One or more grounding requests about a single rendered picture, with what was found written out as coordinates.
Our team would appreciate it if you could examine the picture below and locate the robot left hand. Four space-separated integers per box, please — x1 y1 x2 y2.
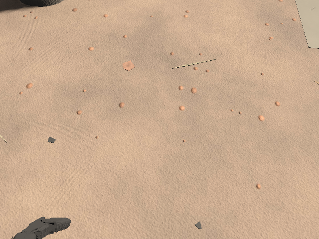
11 217 71 239

